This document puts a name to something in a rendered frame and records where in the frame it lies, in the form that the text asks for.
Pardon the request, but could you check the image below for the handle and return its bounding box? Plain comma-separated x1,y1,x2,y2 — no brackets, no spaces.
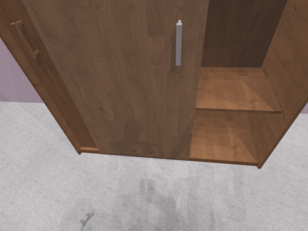
10,23,36,59
176,20,182,65

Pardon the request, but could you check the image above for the wardrobe door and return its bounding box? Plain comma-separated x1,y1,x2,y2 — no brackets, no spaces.
0,0,97,148
21,0,209,160

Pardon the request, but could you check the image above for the robot left hand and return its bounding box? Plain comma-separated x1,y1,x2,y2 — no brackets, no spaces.
67,209,94,231

